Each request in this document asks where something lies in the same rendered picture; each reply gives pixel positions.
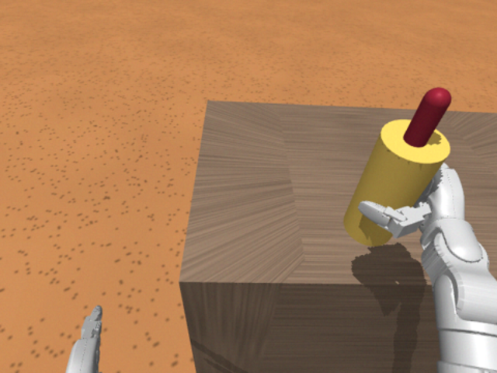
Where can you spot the right robot hand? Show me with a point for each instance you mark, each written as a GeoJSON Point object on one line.
{"type": "Point", "coordinates": [442, 198]}

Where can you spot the bottle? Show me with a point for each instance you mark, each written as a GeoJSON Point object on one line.
{"type": "Point", "coordinates": [405, 158]}

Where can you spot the left robot hand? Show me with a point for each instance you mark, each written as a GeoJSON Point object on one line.
{"type": "Point", "coordinates": [84, 357]}

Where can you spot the right robot arm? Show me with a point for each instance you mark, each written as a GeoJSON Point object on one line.
{"type": "Point", "coordinates": [464, 295]}

